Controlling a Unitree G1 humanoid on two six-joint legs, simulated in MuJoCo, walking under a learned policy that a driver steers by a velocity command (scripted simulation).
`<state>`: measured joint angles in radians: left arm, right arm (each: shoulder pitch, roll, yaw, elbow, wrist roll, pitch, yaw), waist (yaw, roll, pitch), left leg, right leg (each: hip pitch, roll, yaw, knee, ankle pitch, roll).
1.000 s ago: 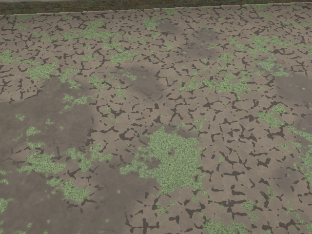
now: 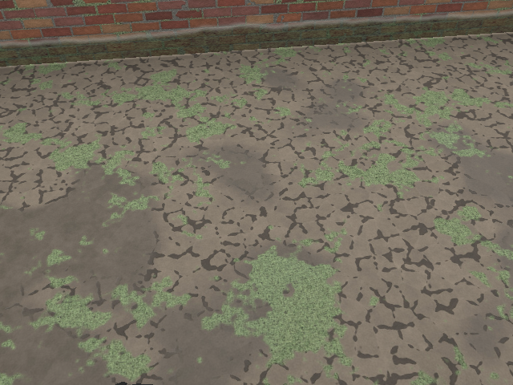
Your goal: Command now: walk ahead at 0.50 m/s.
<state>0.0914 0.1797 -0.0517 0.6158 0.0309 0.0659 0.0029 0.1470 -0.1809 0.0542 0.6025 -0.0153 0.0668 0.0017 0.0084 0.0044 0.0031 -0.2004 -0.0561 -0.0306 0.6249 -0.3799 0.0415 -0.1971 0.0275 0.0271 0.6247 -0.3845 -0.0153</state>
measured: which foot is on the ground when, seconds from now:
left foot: down 0.00-1.00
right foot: down 0.00-1.00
